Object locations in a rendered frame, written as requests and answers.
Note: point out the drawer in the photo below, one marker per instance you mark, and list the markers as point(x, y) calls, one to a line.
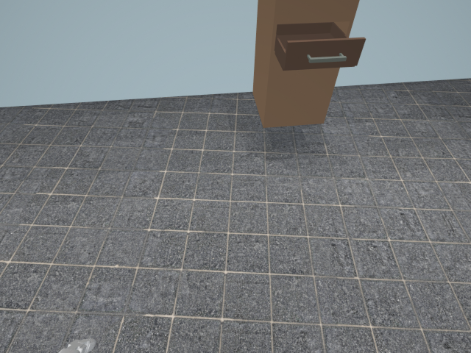
point(294, 41)

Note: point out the robot left hand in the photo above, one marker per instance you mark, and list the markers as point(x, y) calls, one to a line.
point(80, 346)

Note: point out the cabinet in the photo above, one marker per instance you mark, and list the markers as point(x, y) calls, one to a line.
point(296, 97)

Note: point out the handle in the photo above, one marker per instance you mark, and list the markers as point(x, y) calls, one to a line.
point(339, 58)

